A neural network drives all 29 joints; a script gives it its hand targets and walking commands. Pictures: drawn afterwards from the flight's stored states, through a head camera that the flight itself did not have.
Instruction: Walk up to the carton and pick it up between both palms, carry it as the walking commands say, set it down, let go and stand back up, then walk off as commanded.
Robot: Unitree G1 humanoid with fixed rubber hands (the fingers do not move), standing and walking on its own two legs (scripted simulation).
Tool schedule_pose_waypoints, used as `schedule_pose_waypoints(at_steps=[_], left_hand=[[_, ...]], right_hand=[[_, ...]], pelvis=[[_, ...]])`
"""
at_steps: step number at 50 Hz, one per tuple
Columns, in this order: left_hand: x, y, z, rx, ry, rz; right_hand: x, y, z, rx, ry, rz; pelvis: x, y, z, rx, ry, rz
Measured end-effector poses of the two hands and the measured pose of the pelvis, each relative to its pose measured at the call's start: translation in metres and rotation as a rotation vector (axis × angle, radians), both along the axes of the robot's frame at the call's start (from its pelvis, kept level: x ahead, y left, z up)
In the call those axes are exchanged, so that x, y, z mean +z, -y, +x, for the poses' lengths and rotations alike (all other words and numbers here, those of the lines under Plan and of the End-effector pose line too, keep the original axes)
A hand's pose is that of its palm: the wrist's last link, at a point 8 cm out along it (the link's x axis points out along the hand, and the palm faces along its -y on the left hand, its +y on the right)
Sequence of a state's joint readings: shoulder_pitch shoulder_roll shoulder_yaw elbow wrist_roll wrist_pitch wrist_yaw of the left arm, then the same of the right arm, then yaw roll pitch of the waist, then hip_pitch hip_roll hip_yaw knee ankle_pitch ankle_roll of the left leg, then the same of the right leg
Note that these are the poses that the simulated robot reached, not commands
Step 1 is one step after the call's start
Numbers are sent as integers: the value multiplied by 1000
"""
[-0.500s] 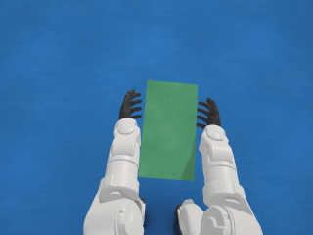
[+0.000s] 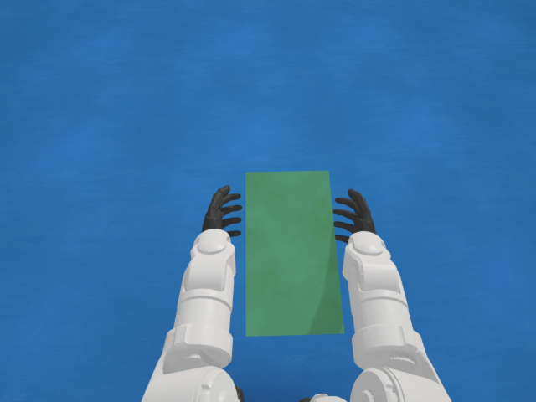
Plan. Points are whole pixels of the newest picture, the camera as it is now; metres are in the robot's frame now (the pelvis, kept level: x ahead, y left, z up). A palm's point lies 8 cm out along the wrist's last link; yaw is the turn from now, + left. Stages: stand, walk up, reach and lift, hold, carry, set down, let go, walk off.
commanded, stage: reach and lift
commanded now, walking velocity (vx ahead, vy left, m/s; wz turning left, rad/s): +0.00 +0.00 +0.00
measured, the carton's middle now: (287, 255) +0.37 -0.02 -0.08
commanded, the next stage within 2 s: hold in 1.72 s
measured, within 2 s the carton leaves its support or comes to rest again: neither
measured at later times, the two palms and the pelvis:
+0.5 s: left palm (212, 222) +0.35 +0.09 +0.07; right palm (377, 224) +0.34 -0.13 +0.07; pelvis +0.02 -0.01 +0.01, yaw +0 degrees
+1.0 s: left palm (203, 222) +0.35 +0.10 +0.07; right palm (368, 223) +0.34 -0.12 +0.07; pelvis +0.02 -0.01 +0.01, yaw +0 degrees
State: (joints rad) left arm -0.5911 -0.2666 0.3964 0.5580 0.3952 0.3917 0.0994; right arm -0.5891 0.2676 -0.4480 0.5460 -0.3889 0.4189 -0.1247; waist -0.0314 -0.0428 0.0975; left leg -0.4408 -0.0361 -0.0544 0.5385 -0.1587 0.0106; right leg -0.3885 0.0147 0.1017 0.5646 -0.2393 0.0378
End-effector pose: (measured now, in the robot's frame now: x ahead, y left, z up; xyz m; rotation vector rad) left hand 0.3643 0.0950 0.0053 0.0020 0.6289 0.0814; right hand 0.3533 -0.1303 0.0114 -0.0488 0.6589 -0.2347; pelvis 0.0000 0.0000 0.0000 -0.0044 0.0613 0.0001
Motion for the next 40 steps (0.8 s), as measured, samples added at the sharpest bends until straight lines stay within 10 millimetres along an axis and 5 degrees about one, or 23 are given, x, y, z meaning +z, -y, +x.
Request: schedule_pose_waypoints(at_steps=[24,40], left_hand=[[58,3,-13,-9,-15,16],[68,-2,-17,15,-32,19]], right_hand=[[58,4,-9,30,-9,-12],[64,-2,-13,41,-33,-11]], pelvis=[[11,9,18,0,179,12],[11,7,17,-10,219,12]])
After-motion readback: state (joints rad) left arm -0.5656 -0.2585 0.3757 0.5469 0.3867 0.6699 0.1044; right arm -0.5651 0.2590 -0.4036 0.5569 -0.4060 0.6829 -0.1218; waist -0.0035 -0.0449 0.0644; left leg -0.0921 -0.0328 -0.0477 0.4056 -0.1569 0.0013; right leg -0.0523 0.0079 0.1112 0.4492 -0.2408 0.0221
